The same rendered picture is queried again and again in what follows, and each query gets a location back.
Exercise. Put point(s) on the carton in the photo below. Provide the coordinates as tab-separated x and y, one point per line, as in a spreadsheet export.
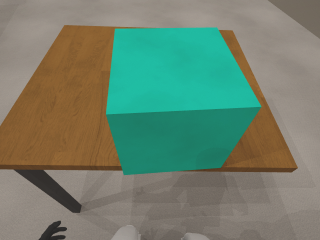
177	99

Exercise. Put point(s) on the table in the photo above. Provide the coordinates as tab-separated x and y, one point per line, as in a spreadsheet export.
59	120

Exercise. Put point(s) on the robot left hand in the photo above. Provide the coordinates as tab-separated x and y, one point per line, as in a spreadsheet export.
52	229

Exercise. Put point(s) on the robot left thigh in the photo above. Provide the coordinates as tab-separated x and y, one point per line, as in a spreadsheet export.
127	233

